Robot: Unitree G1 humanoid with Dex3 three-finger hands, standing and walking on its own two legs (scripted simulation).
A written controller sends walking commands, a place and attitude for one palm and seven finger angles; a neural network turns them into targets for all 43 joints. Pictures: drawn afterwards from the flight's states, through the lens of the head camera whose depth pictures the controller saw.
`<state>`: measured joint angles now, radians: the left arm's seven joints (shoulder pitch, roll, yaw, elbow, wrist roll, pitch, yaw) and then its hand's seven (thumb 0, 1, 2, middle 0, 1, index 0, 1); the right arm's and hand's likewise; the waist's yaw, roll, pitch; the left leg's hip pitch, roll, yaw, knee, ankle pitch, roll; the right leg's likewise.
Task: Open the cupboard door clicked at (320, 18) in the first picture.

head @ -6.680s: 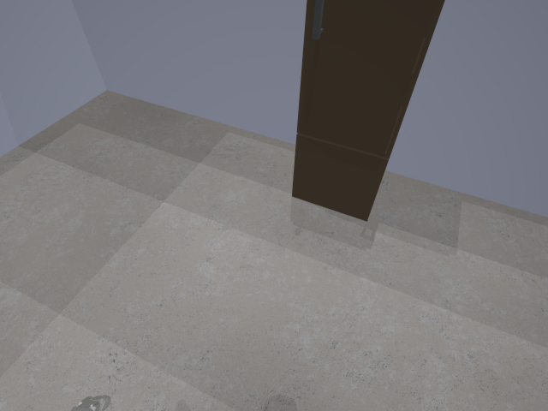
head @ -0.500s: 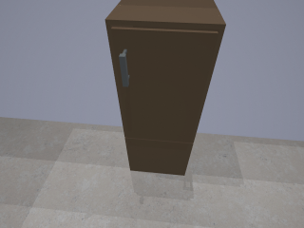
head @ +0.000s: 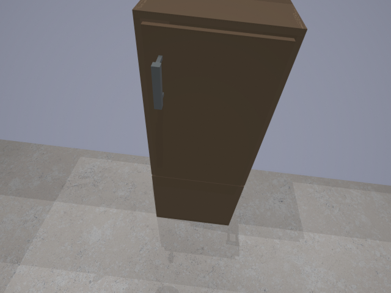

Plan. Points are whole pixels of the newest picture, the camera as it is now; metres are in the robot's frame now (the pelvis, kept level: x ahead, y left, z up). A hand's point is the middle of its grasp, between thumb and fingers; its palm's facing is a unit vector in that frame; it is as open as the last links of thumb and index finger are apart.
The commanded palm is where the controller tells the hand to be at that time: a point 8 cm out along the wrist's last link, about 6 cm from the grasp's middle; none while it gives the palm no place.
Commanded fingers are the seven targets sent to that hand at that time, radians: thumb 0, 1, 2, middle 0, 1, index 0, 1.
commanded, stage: come to a stop and stand still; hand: left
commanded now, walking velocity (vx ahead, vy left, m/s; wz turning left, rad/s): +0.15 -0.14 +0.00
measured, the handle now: (159, 82) +0.58 +0.14 +0.13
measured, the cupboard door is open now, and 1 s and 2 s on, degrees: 0 0 0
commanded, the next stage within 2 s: look again from close up in 1.14 s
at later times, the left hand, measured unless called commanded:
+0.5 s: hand out of the picture +0.13 +0.13 -0.17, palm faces +0.00 -0.98 -0.19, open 7.4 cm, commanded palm none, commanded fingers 0.00 0.90 0.90 -0.20 -0.30 -0.20 -0.30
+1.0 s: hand out of the picture -0.01 +0.16 -0.16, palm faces -0.01 -0.97 -0.24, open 7.4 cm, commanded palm none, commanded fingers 0.00 0.90 0.90 -0.20 -0.30 -0.20 -0.30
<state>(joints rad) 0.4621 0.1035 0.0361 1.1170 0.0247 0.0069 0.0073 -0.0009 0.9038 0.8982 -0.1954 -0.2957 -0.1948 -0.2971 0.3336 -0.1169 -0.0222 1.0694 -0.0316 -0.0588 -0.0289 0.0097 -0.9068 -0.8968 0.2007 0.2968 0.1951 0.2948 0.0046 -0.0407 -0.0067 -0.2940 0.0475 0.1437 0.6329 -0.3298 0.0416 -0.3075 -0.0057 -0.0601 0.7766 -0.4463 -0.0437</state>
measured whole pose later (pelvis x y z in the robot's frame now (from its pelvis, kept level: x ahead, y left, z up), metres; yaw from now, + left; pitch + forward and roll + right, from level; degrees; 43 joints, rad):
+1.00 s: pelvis +0.00 -0.02 +0.01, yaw -1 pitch +0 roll +0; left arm 0.34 0.15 -0.01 1.03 0.02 0.01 0.03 0.00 0.91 0.90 -0.20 -0.30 -0.20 -0.30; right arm 0.27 -0.20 -0.01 0.98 -0.02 0.01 0.00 0.01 -0.92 -0.90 0.20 0.30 0.20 0.30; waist -0.01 0.05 0.02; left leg -0.31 -0.01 0.10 0.55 -0.24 0.05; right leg -0.27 -0.02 -0.03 0.57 -0.31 -0.01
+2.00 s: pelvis +0.04 -0.04 +0.01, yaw +1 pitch +2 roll +1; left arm 0.43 0.17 0.08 0.25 -0.14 -0.07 0.05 0.01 0.87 0.88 -0.20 -0.32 -0.20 -0.32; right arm 0.28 -0.21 -0.02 0.85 0.02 -0.21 -0.06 0.01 -0.90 -0.90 0.20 0.30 0.20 0.30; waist -0.01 0.00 -0.01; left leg -0.28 -0.02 0.07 0.51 -0.27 0.02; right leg -0.22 -0.02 -0.06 0.56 -0.37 -0.02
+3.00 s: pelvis +0.00 -0.02 -0.01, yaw +1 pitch +3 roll -2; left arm 0.13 0.36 0.33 0.14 -0.35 -0.18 -0.42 -0.01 -0.23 0.41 -0.28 -1.02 -0.28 -1.03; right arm 0.26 -0.27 0.04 0.60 0.05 -0.28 -0.09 0.02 -0.90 -0.90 0.20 0.30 0.20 0.30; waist 0.01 0.02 -0.05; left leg -0.48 0.01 0.04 0.75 -0.33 0.05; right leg -0.38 0.00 -0.08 0.69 -0.37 0.00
